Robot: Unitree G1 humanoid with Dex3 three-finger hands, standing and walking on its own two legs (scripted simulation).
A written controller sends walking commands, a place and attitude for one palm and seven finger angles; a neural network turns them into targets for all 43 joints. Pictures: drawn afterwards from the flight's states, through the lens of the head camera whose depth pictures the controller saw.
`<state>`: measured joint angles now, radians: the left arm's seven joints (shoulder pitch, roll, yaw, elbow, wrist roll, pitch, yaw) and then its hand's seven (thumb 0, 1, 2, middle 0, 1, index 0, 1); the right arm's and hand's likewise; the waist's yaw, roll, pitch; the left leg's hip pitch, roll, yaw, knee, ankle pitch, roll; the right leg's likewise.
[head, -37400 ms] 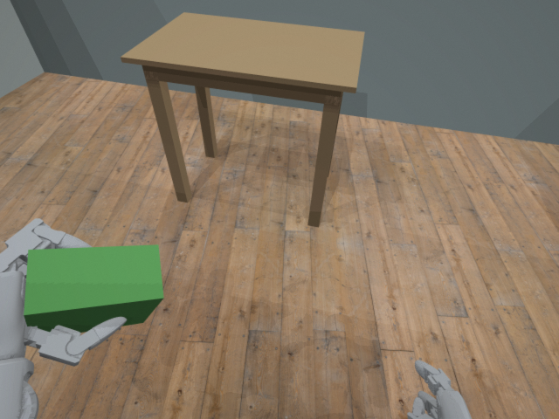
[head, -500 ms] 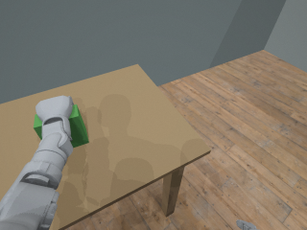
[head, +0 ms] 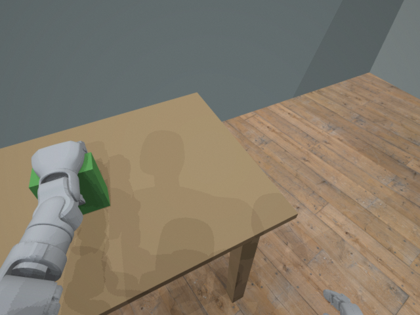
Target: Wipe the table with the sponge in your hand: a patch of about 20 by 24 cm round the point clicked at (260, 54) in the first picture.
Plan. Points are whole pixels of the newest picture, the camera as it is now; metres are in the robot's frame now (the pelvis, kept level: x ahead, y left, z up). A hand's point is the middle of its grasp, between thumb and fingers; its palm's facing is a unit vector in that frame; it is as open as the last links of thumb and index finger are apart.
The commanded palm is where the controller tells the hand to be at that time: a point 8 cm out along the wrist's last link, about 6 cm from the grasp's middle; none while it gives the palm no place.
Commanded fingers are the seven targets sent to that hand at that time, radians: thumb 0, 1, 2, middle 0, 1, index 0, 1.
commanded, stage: slide back across to the first lane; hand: left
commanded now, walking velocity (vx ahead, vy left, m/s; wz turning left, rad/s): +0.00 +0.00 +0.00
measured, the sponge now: (76, 193) +0.35 +0.32 +0.02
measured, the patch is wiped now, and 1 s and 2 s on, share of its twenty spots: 1.00 1.00 1.00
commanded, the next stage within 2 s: wipe back along the first lane in 0.14 s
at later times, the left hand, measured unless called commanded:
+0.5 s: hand (61, 187) +0.34 +0.33 +0.06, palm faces -0.06 -0.03 -1.00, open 10.2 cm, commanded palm +0.30 +0.32 +0.10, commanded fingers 0.00 0.10 1.30 -1.20 -1.60 -1.20 -1.60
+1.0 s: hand (61, 208) +0.29 +0.31 +0.06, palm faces +0.00 -0.04 -1.00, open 10.2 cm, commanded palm +0.25 +0.30 +0.10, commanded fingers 0.00 0.10 1.30 -1.20 -1.60 -1.20 -1.60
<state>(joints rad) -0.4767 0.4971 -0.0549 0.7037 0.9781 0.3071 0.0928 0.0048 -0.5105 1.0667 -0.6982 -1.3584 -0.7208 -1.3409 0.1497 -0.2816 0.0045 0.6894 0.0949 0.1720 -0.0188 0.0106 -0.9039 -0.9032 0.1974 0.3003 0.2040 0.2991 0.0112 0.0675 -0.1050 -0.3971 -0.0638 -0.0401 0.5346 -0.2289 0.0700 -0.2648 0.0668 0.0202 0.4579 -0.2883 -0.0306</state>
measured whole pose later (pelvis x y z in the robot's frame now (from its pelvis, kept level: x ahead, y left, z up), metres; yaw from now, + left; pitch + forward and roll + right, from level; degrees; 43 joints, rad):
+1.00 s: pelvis +0.00 +0.00 +0.00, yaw +0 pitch +3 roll -2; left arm -0.12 0.46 -0.07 0.29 0.94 0.38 0.12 0.00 -0.50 1.07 -0.68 -1.38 -0.70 -1.36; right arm 0.08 -0.27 0.02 0.66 0.09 0.17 -0.01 0.01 -0.90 -0.90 0.20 0.30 0.20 0.30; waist 0.06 0.09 -0.10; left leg -0.34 -0.07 -0.04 0.53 -0.24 0.07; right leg -0.21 0.06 0.02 0.46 -0.30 -0.03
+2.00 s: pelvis -0.01 -0.02 +0.00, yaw -1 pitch -2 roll -1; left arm 0.30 0.40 -0.09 -0.15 0.93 0.46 0.14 0.00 -0.49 1.07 -0.67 -1.38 -0.69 -1.37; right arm 0.02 -0.27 0.02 0.66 0.08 0.13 0.00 0.01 -0.90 -0.90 0.20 0.30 0.20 0.30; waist 0.09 0.11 -0.08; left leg -0.26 -0.04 -0.02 0.54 -0.25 0.05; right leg -0.15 0.08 0.04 0.49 -0.31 -0.05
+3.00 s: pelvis -0.02 -0.02 +0.00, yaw -1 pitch -6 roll -1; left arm 0.20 0.46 -0.10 -0.22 0.90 0.49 0.01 0.00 -0.52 1.07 -0.72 -1.33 -0.74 -1.31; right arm -0.03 -0.26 0.04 0.67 0.06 0.09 -0.02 0.01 -0.90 -0.90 0.20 0.30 0.20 0.30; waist 0.12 0.12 -0.03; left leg -0.18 -0.05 -0.03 0.48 -0.20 0.04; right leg -0.07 0.08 0.03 0.44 -0.27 -0.06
